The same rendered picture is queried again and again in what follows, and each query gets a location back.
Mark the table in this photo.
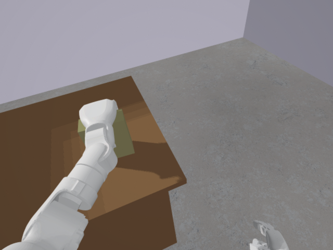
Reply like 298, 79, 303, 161
0, 76, 187, 250

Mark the robot right hand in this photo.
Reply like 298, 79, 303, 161
250, 220, 289, 250

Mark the robot left hand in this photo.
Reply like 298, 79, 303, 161
79, 99, 118, 148

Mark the robot left upper arm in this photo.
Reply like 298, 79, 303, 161
2, 201, 88, 250

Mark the sponge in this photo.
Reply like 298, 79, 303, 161
78, 109, 135, 158

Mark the robot left forearm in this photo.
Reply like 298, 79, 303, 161
22, 121, 118, 241

